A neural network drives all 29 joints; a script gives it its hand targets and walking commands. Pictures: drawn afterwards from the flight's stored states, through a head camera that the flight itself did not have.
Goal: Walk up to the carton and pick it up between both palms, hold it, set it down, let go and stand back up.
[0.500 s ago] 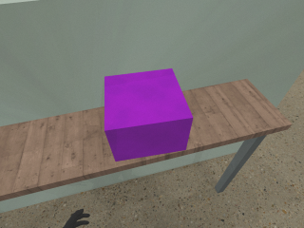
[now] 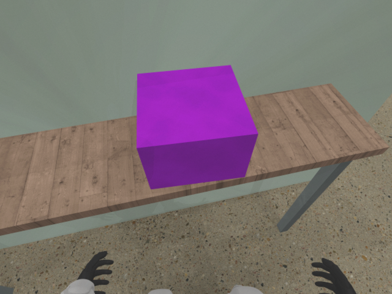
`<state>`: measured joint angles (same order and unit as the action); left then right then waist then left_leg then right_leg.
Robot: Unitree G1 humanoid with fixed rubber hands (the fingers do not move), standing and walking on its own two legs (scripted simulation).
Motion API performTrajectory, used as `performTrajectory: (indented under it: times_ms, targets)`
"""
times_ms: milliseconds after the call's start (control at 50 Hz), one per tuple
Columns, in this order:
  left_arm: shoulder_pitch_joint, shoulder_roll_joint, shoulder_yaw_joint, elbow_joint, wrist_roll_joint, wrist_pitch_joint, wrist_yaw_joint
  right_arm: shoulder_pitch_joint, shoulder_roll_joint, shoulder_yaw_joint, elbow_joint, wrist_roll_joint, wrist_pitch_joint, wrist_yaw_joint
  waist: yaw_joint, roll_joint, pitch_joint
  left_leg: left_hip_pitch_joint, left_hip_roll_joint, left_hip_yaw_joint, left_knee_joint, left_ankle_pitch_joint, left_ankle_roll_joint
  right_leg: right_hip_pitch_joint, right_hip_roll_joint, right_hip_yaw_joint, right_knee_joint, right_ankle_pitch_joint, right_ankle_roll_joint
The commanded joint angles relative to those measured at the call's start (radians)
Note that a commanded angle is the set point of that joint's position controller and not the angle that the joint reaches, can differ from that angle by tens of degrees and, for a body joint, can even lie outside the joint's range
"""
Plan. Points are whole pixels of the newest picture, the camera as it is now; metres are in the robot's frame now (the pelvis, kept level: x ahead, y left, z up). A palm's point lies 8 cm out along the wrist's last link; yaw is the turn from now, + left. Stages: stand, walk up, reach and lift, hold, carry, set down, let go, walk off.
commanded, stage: reach and lift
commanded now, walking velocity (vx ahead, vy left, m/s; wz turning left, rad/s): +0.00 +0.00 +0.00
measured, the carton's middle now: (191, 125) +0.46 +0.04 +0.06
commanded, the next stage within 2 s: none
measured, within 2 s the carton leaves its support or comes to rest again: neither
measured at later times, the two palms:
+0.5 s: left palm (84, 262) +0.18 +0.24 -0.02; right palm (339, 284) +0.15 -0.23 -0.03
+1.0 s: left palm (83, 249) +0.20 +0.23 +0.02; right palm (337, 252) +0.19 -0.22 +0.03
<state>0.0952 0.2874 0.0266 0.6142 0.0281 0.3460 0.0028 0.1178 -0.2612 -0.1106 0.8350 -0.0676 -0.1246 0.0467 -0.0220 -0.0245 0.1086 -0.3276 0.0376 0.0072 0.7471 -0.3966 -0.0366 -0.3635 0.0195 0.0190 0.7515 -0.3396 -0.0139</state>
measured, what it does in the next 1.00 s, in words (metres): stands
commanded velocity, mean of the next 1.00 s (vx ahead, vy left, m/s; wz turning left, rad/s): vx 0.00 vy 0.00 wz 0.00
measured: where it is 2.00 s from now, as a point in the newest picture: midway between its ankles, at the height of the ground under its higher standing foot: outside the picture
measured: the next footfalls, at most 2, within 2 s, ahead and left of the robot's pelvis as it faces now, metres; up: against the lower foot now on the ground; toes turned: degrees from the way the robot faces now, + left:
none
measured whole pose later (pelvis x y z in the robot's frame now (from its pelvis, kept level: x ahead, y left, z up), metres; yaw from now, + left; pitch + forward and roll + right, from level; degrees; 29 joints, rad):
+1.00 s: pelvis +0.02 +0.01 +0.04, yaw -2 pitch -4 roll +0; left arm 0.35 0.15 0.00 0.05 -0.08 0.17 0.12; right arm 0.35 -0.26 -0.02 0.21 0.16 -0.07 0.07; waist 0.05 -0.01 0.07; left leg 0.00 0.04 0.06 0.27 -0.19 -0.02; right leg -0.05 0.01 0.05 0.28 -0.16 0.00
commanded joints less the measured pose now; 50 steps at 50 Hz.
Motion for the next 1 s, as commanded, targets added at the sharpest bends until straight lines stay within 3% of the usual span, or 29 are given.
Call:
performTrajectory:
  times_ms: [0,40,80,120,160,260,340,400,540,600,660,740,900,980]
  targets:
    - [-0.026,0.081,0.066,-0.288,0.054,0.022,-0.009,0.029,-0.182,-0.027,-0.025,0.056,-0.074,-0.007,-0.022,0.028,-0.265,0.24,-0.009,0.06,-0.127,0.326,-0.032,0.108,-0.015,-0.078,-0.168,0.414,-0.017]
    - [0.03,0.051,0.06,-0.283,0.056,0.011,-0.005,0.047,-0.182,-0.004,-0.003,0.07,-0.082,-0.012,-0.028,0.023,-0.23,0.296,-0.021,0.05,-0.178,0.374,-0.033,0.127,0.0,-0.074,-0.225,0.431,-0.018]
    - [0.04,0.057,0.071,-0.287,0.048,-0.004,0.003,0.014,-0.17,0.033,-0.049,0.081,-0.087,-0.015,-0.01,0.007,-0.213,0.31,-0.049,0.06,-0.217,0.381,-0.026,0.166,0.003,-0.064,-0.268,0.47,-0.006]
    - [0.026,0.062,0.065,-0.291,0.036,-0.024,0.011,-0.005,-0.148,0.039,-0.115,0.061,-0.077,-0.02,0.002,-0.027,-0.156,0.289,-0.06,0.076,-0.288,0.306,-0.004,0.213,0.001,-0.044,-0.321,0.411,0.011]
    - [0.007,0.07,0.079,-0.286,0.035,-0.025,0.02,-0.003,-0.121,0.048,-0.161,0.056,-0.052,-0.023,0.018,-0.013,-0.124,0.267,-0.066,0.091,-0.346,0.237,0.007,0.248,-0.001,-0.033,-0.363,0.327,0.014]
    - [-0.018,0.061,0.071,-0.357,0.0,-0.079,0.038,0.034,-0.066,0.038,-0.324,0.051,-0.023,-0.023,0.022,-0.007,-0.103,0.276,-0.066,0.108,-0.429,0.23,0.016,0.275,-0.005,-0.021,-0.432,0.282,0.032]
    - [-0.003,0.046,0.049,-0.358,-0.037,-0.12,0.044,0.066,-0.054,0.024,-0.403,0.044,-0.007,-0.017,0.022,-0.001,-0.059,0.261,-0.06,0.111,-0.477,0.212,0.023,0.277,-0.005,-0.011,-0.468,0.217,0.022]
    - [0.043,0.028,0.045,-0.395,-0.053,-0.145,0.054,0.105,-0.066,0.019,-0.442,0.056,0.0,-0.006,0.04,0.009,-0.085,0.296,-0.056,0.103,-0.488,0.253,0.015,0.289,0.006,-0.019,-0.476,0.231,0.017]
    - [0.112,-0.017,0.019,-0.498,-0.076,-0.208,0.087,0.158,-0.101,0.001,-0.525,0.098,-0.015,0.016,0.046,0.036,-0.11,0.337,-0.045,0.082,-0.503,0.374,-0.013,0.292,0.033,-0.025,-0.492,0.272,-0.002]
    - [0.128,-0.025,0.016,-0.516,-0.078,-0.214,0.095,0.165,-0.107,-0.003,-0.558,0.115,-0.003,0.021,0.053,0.005,-0.093,0.329,-0.048,0.081,-0.507,0.363,-0.011,0.289,0.033,-0.015,-0.504,0.265,-0.003]
    - [0.136,-0.039,0.009,-0.576,-0.081,-0.218,0.109,0.171,-0.101,0.016,-0.6,0.15,0.005,0.029,0.067,0.026,-0.095,0.33,-0.046,0.085,-0.509,0.379,-0.013,0.293,0.033,-0.006,-0.509,0.273,-0.009]
    - [0.152,-0.062,0.001,-0.622,-0.081,-0.218,0.125,0.197,-0.119,0.006,-0.628,0.175,0.015,0.035,0.062,0.049,-0.08,0.333,-0.041,0.072,-0.508,0.401,-0.022,0.289,0.034,-0.004,-0.515,0.279,-0.022]
    - [0.164,-0.057,0.014,-0.731,-0.096,-0.219,0.116,0.192,-0.117,0.031,-0.766,0.216,0.021,0.015,0.073,-0.006,-0.129,0.35,-0.059,0.079,-0.487,0.464,-0.021,0.305,0.031,0.008,-0.509,0.368,-0.008]
    - [0.161,-0.055,0.009,-0.768,-0.111,-0.237,0.125,0.201,-0.118,0.026,-0.794,0.244,0.02,0.014,0.07,0.023,-0.138,0.346,-0.053,0.07,-0.48,0.474,-0.022,0.297,0.028,0.011,-0.513,0.356,-0.019]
